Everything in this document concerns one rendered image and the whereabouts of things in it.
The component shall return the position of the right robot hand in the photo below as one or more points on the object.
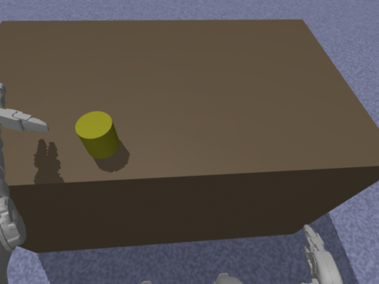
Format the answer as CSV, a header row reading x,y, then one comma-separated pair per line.
x,y
320,262

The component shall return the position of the left robot arm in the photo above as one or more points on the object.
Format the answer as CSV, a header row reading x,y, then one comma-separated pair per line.
x,y
12,227

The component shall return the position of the left robot hand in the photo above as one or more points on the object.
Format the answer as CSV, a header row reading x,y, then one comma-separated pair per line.
x,y
16,120

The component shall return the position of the can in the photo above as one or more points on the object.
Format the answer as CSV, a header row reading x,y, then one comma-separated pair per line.
x,y
97,132

